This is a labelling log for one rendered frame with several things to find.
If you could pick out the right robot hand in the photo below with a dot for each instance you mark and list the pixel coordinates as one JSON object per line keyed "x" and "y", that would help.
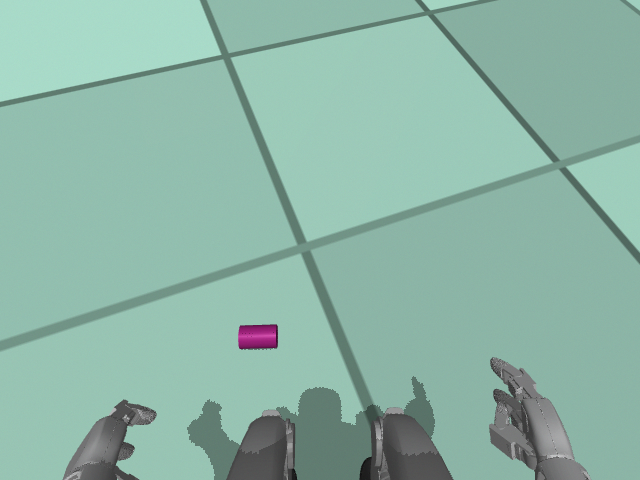
{"x": 536, "y": 432}

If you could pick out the right robot arm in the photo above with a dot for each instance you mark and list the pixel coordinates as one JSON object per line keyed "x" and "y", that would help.
{"x": 560, "y": 469}

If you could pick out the left robot arm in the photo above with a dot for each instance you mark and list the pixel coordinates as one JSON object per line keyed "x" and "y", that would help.
{"x": 91, "y": 472}

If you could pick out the left robot hand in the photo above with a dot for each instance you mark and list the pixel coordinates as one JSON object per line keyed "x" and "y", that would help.
{"x": 104, "y": 444}

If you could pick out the can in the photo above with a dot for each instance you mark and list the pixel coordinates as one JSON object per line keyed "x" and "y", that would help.
{"x": 258, "y": 336}

